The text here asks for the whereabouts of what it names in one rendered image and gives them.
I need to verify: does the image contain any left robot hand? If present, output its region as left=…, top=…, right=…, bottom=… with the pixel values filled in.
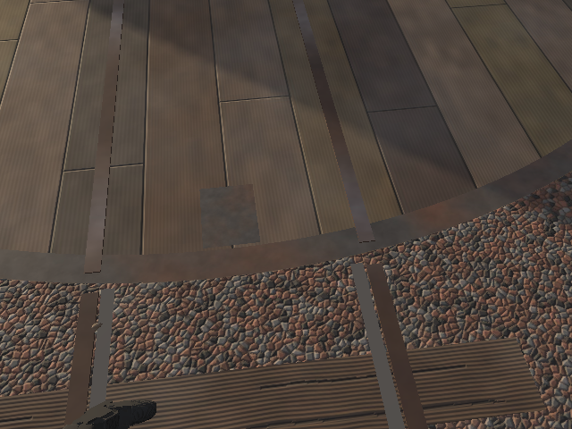
left=63, top=400, right=156, bottom=429

